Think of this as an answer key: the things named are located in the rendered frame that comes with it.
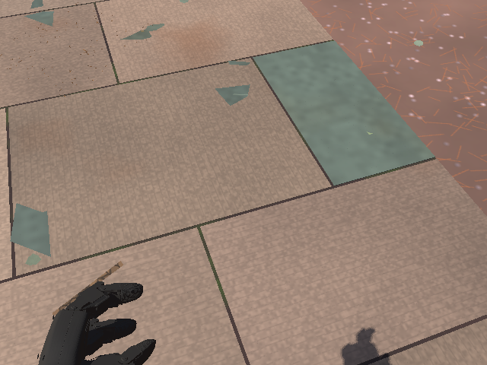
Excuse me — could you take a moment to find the left robot hand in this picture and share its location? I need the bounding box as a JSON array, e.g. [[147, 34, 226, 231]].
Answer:
[[37, 281, 156, 365]]

